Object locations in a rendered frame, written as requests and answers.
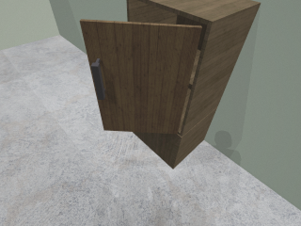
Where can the handle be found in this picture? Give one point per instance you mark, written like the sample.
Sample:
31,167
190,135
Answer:
98,79

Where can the cupboard door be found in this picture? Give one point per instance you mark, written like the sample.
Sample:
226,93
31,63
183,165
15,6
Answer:
146,70

